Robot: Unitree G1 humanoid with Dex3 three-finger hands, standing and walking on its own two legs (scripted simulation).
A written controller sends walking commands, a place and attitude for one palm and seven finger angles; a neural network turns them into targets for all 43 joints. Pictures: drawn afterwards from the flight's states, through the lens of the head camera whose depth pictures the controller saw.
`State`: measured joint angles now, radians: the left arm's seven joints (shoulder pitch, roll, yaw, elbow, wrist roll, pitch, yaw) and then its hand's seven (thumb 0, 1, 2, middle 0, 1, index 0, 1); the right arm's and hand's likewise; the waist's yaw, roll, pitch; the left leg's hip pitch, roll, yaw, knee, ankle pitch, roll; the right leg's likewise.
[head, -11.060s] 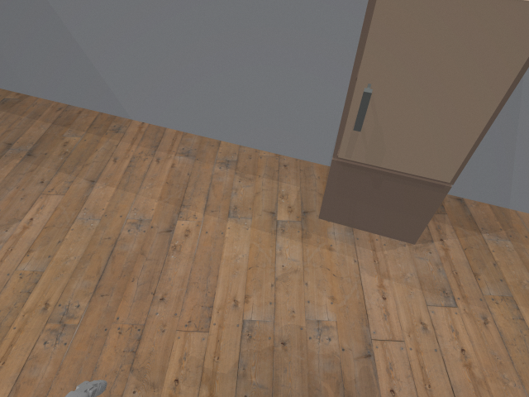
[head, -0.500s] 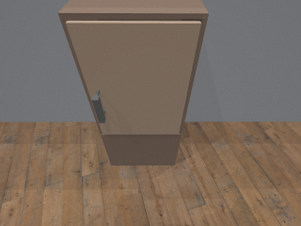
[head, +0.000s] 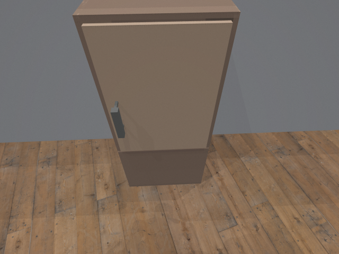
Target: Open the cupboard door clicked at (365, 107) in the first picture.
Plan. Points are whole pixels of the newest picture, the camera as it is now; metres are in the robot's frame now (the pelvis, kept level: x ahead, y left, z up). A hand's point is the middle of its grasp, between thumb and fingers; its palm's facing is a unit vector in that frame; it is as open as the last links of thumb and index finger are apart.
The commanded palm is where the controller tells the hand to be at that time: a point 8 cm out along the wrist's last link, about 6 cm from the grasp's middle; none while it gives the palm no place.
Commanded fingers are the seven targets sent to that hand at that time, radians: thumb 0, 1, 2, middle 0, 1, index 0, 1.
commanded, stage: look again from close up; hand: left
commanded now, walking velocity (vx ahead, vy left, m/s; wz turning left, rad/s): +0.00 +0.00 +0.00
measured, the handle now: (119, 119) +0.60 +0.24 -0.10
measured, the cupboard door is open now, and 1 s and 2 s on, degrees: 0 0 0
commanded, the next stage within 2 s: shuffle to correct the standing spot in 0.08 s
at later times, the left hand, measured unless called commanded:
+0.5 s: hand out of the picture +0.01 +0.16 -0.19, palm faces +0.13 -0.98 -0.16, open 7.4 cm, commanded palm none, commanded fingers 0.00 0.90 0.90 -0.20 -0.30 -0.20 -0.30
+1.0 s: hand (103, 252) +0.16 +0.20 -0.16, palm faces +0.08 -0.97 -0.24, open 7.4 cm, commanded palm none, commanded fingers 0.00 0.90 0.90 -0.20 -0.30 -0.20 -0.30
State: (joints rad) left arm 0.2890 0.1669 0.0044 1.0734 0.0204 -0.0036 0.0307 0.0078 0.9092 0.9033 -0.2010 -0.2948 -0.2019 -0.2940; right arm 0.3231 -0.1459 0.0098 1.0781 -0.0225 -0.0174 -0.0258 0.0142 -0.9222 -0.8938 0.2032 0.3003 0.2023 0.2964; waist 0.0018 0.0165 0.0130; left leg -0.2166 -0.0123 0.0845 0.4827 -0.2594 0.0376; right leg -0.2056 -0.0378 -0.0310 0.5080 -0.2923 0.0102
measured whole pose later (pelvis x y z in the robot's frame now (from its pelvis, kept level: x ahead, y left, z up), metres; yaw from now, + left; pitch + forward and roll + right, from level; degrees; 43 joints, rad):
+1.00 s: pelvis +0.08 -0.01 +0.00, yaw +4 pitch +2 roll +0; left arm 0.17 0.22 0.04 0.90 0.02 0.04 0.01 0.01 0.91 0.90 -0.20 -0.29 -0.20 -0.29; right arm 0.22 -0.18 -0.03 0.95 -0.03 0.01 -0.03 0.01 -0.91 -0.89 0.21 0.30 0.21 0.30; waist 0.00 0.00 0.06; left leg -0.28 0.02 0.07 0.53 -0.28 0.02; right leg -0.35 -0.04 -0.02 0.68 -0.30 0.01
